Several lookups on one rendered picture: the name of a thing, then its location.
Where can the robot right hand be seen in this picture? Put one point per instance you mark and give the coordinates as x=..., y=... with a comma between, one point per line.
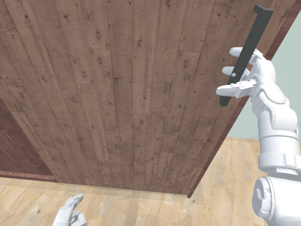
x=262, y=72

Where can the right robot upper arm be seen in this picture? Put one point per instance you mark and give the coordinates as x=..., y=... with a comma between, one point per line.
x=277, y=201

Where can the robot left hand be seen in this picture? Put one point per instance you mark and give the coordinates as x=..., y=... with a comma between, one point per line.
x=66, y=217

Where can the wardrobe door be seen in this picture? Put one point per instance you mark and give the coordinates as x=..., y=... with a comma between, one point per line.
x=17, y=154
x=122, y=93

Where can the right robot forearm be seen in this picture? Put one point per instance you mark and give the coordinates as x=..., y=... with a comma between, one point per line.
x=278, y=133

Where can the handle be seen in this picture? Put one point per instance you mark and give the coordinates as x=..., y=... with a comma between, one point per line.
x=255, y=34

